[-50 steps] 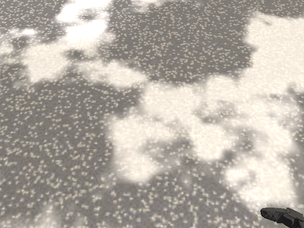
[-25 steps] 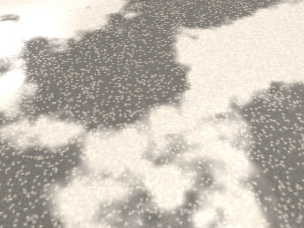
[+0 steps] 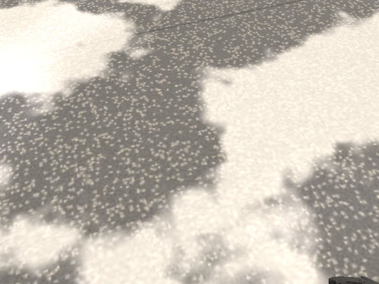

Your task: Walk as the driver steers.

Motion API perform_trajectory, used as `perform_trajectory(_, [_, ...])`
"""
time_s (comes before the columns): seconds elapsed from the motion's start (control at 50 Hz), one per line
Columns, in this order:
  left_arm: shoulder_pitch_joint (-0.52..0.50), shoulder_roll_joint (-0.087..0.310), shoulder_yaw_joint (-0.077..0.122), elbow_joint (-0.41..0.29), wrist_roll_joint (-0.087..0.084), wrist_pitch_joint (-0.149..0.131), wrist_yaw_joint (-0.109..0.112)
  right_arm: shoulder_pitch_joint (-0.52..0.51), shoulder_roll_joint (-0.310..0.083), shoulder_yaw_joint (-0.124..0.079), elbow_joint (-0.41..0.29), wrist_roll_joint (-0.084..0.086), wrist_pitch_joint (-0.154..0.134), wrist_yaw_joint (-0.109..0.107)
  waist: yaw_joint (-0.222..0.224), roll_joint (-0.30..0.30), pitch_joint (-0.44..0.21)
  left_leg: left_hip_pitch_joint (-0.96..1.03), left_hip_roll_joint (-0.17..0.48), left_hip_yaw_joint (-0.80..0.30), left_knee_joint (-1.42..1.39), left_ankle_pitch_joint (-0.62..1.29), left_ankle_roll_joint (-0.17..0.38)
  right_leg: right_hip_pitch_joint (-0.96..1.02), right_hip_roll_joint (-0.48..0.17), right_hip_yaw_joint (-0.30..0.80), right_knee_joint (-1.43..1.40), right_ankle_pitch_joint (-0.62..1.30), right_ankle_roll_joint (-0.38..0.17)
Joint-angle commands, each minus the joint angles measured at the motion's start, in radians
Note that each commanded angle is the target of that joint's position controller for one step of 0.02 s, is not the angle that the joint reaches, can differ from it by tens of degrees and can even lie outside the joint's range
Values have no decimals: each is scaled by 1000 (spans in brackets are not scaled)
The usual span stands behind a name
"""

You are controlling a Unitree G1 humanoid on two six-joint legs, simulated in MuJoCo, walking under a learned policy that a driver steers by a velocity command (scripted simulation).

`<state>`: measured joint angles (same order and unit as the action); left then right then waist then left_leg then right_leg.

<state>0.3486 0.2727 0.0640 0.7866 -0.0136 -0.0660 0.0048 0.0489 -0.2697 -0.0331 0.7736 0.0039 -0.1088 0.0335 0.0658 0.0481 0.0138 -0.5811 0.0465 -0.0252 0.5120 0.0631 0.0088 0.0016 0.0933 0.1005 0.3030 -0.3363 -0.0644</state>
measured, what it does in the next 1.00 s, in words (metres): walks ahead: left foot, then right foot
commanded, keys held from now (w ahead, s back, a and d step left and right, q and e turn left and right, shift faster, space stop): w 1.00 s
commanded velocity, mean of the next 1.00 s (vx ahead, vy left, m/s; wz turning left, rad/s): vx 0.50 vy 0.00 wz -0.04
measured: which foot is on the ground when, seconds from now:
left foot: up 0.00-0.04, down 0.06-0.62, up 0.64-1.00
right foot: down 0.00-0.08, up 0.10-0.58, down 0.60-1.00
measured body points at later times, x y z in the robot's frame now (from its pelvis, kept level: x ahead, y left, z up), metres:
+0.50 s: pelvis +0.28 +0.03 +0.01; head +0.31 +0.03 +0.45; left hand +0.50 +0.25 -0.08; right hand +0.27 -0.25 -0.12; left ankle +0.18 +0.13 -0.74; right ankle +0.46 -0.13 -0.70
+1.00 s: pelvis +0.54 -0.01 +0.01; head +0.57 -0.01 +0.46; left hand +0.57 +0.27 -0.11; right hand +0.73 -0.26 -0.09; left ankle +0.73 +0.15 -0.69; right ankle +0.48 -0.11 -0.74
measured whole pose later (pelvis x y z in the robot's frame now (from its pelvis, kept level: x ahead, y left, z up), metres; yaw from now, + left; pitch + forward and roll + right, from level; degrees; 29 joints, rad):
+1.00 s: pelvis +0.54 -0.01 +0.01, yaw +0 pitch +2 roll -2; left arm 0.36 0.27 0.05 0.85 -0.01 -0.08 -0.01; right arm 0.08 -0.28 -0.04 0.81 0.01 -0.07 0.02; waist 0.07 0.05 0.01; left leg -0.66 0.12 -0.04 0.65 0.05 -0.01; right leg -0.03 0.06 -0.05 0.21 -0.21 -0.05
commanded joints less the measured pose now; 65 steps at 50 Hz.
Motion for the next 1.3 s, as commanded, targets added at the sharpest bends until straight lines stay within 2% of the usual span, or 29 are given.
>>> perform_trajectory(0.02, [22,167,45,-27,1,6,11,-43,-130,-37,-79,2,-26,7,-36,-157,7,40,-16,13,-28,-112,49,51,-310,142,43,586,-116])
perform_trajectory(0.06, [-4,138,28,-43,11,14,10,204,-193,-67,-17,-7,-27,-3,-158,-123,-177,430,7,1,-16,-59,118,-50,-216,69,355,732,-69])
perform_trajectory(0.08, [97,67,5,-59,18,5,6,347,-272,-87,0,-23,-25,-8,-155,61,-342,824,229,-332,0,-110,245,-378,-90,13,715,391,-4])
perform_trajectory(0.1, [154,39,-8,-45,-3,-10,2,408,-243,-84,35,-2,-16,1,-152,276,-416,978,350,-708,-167,-334,339,-630,13,29,958,-228,34])
perform_trajectory(0.12, [70,132,11,-56,-22,-20,-2,358,-175,-62,25,18,-13,2,-172,148,-276,893,326,-671,-213,-504,289,-748,-51,83,1043,-209,22])
perform_trajectory(0.16, [-85,139,12,-99,-11,-28,-3,222,-130,-44,-1,-1,0,-4,-132,-2,-64,599,250,-424,-260,-393,230,-747,-151,5,955,-43,18])
perform_trajectory(0.18, [-90,135,18,-100,3,-24,-1,188,-106,-35,-7,-12,-3,-3,-103,5,-38,514,216,-361,-283,-304,221,-701,-186,2,889,9,20])
perform_trajectory(0.26, [-52,79,10,-92,7,-3,2,192,-126,-37,14,-5,-13,-5,-62,35,-26,413,172,-214,-355,-90,239,-640,-220,-30,762,82,50])
perform_trajectory(0.4, [-272,35,-8,-149,6,-18,-9,282,-162,-43,62,12,9,-25,-132,9,15,462,117,-55,-374,14,190,-639,-193,-83,359,420,74])
perform_trajectory(0.5, [-400,43,-10,-200,-6,-32,-39,358,-175,-45,104,16,36,-29,-167,14,53,606,185,-84,-313,32,185,-669,-161,-92,233,372,47])
perform_trajectory(0.56, [-349,77,2,-198,-3,-38,-49,338,-199,-54,110,18,50,-37,-112,41,17,668,208,-86,-213,231,159,-565,-128,-109,188,263,4])
perform_trajectory(0.6, [-99,152,41,-126,6,-38,-37,305,-184,-46,98,15,56,-41,17,24,-148,574,131,-18,75,419,113,-179,-106,-130,164,313,-56])
perform_trajectory(0.62, [89,230,60,-95,18,-31,-23,308,-130,-23,68,-14,51,-42,77,-106,-309,350,64,27,401,97,77,138,-312,101,208,368,-127])
perform_trajectory(0.64, [98,271,65,-78,17,-28,-31,441,-23,6,65,-1,27,-31,-4,-365,-413,-33,-109,-12,695,-617,29,419,-501,562,93,165,-279])
perform_trajectory(0.66, [90,169,41,-87,7,-25,-30,365,-141,-18,75,20,10,-22,42,-238,-351,-144,-53,-110,787,-639,40,376,-470,573,33,33,-241])
perform_trajectory(0.68, [17,143,28,-93,6,-24,-26,268,-174,-30,42,38,-1,-17,31,-188,-203,-191,-6,-81,783,-545,48,240,-436,423,7,73,-203])
perform_trajectory(0.72, [-91,111,17,-102,15,-25,-31,206,-149,-32,33,15,1,-23,-29,-86,-72,-123,64,-47,681,-405,31,-9,-361,252,-55,257,-180])
perform_trajectory(0.8, [-115,108,18,-77,13,-47,-34,245,-92,-27,43,7,41,-29,-93,-120,-39,-35,99,-39,572,-316,-6,-166,-316,113,-152,365,-192])
perform_trajectory(0.94, [-27,156,28,-11,5,-32,-10,11,-57,-14,-21,1,30,-18,-24,-102,28,-52,67,1,166,16,-27,-148,-270,-29,-186,359,-147])
perform_trajectory(1.02, [37,170,34,37,-5,-17,-6,-88,-67,-13,-61,12,21,-1,7,-107,50,-57,43,3,54,-1,-6,-40,-319,-19,-145,340,-137])
perform_trajectory(1.08, [30,184,41,56,-9,-2,2,-77,-94,-20,-71,12,13,13,-21,-125,39,-17,27,5,5,-104,33,41,-359,-3,-78,420,-111])
perform_trajectory(1.12, [4,183,38,58,-11,10,4,67,-136,-46,-34,6,7,7,-109,-125,-40,216,-24,48,-44,-137,67,18,-314,-20,96,648,-80])
perform_trajectory(1.14, [8,146,22,50,0,12,6,236,-193,-71,11,0,5,-3,-176,-92,-162,482,21,10,-14,-105,103,-93,-255,-56,310,608,-48])
perform_trajectory(1.16, [92,51,-9,18,13,-1,2,368,-298,-96,27,-21,9,-13,-174,108,-330,883,282,-347,-13,-154,219,-451,-124,-121,699,243,20])
perform_trajectory(1.18, [122,34,-16,35,-3,-19,-1,404,-256,-86,40,-10,16,-10,-179,247,-421,983,380,-674,-169,-327,297,-657,-37,-13,909,-253,39])
perform_trajectory(1.2, [50,139,13,28,-31,-28,-4,351,-188,-66,33,-2,16,-11,-189,135,-274,870,349,-574,-202,-431,247,-751,-94,53,998,-217,28])
perform_trajectory(1.22, [-20,149,17,7,-37,-30,-3,283,-152,-55,22,-2,15,-14,-165,91,-167,735,317,-433,-223,-428,205,-767,-149,23,983,-126,18])
perform_trajectory(1.26, [-47,132,27,9,-19,-10,7,166,-87,-38,17,-12,4,-12,-101,67,-50,510,242,-246,-301,-310,164,-681,-215,13,876,13,24])
perform_trajectory(1.3, [-5,88,25,26,-20,17,6,137,-78,-40,27,-20,-8,-11,-67,73,-29,422,217,-140,-355,-215,161,-604,-231,12,854,75,32])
